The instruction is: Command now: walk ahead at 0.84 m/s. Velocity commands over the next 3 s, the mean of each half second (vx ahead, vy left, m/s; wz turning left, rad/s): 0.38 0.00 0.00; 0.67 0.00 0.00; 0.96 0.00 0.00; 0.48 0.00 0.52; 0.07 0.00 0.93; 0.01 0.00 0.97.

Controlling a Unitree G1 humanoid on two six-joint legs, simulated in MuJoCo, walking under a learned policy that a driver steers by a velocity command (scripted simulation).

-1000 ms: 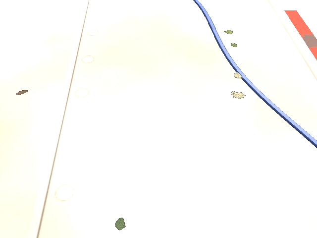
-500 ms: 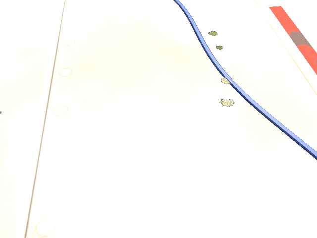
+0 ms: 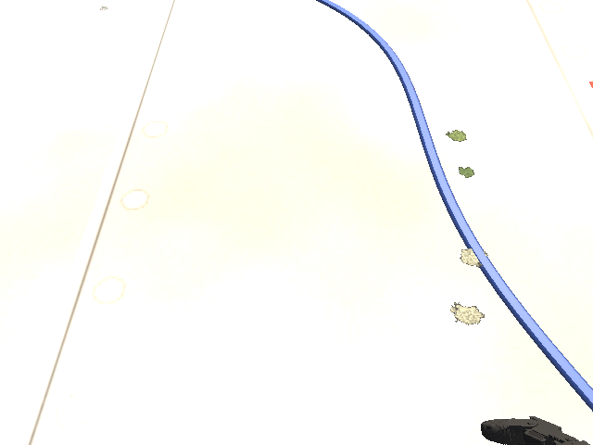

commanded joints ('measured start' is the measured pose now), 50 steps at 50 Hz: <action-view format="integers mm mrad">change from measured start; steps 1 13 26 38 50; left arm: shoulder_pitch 32 -164 -369 -153 22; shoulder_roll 126 120 120 133 143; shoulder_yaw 13 7 -11 33 31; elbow -16 -55 -63 30 82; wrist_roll -4 26 39 1 19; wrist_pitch -18 41 88 6 -13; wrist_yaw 19 35 30 22 31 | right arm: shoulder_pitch -155 251 321 149 -233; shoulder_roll -3 -45 -150 -62 -61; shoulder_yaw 19 -24 -48 -60 -41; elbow -79 137 243 147 -16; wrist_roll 6 21 19 -5 1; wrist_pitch -25 -54 -9 4 10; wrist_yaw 4 -65 -41 -6 1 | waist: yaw -19 -83 -87 -76 25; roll -47 -100 91 -127 -121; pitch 138 -101 -34 53 162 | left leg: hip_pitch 176 812 490 35 -28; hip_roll -81 195 111 -12 -7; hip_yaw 96 -305 -176 -66 23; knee -234 -493 -580 156 -142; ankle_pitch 104 597 -345 -214 -76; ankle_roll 25 252 127 -32 -39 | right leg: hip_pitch -123 -671 -340 -118 19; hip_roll -224 -143 -171 -332 -351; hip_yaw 61 138 -10 336 183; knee -94 1130 479 -122 -175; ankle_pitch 896 -127 56 -174 232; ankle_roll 63 125 105 -12 -52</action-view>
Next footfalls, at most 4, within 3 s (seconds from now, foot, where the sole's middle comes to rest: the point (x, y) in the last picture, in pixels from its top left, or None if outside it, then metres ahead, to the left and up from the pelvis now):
0.14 left None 0.35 0.05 -0.77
0.58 right None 0.41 -0.14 -0.77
1.14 left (320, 313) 0.82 0.06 -0.77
1.60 right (376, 185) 1.29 -0.08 -0.77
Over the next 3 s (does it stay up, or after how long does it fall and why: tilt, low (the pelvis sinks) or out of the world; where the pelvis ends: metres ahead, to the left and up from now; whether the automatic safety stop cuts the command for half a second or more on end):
stays up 1.44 0.02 0.00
